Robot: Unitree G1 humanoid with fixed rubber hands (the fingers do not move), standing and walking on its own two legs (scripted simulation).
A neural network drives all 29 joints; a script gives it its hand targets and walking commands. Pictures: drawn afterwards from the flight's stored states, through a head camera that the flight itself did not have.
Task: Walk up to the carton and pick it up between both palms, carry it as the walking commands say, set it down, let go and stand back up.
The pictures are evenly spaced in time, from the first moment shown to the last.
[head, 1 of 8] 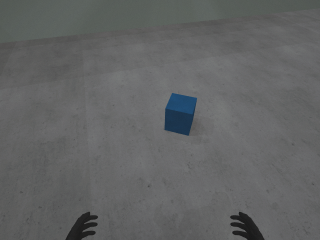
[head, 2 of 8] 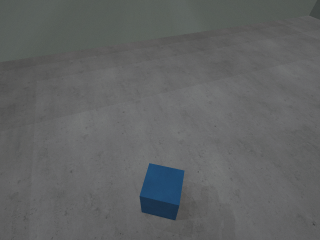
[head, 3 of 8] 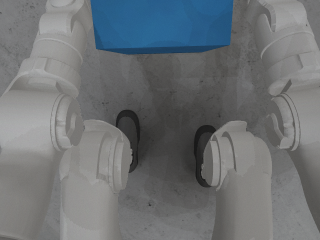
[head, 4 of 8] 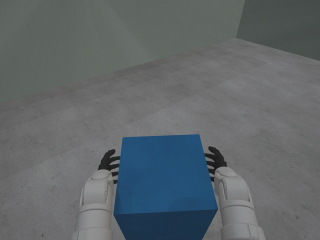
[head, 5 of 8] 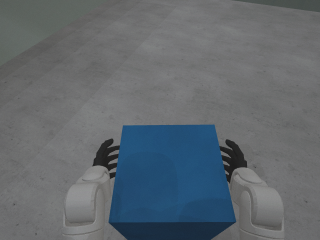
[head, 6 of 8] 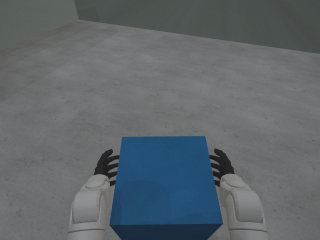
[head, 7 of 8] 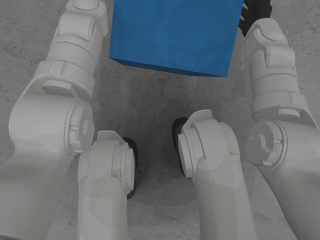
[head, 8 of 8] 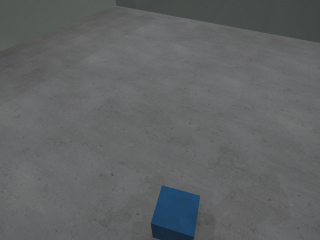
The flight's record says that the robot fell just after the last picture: no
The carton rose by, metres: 0.67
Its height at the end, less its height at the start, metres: +0.00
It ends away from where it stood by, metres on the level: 1.25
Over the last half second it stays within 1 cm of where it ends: yes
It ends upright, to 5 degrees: yes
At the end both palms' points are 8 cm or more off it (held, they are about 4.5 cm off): yes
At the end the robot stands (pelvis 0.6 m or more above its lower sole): yes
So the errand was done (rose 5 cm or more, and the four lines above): yes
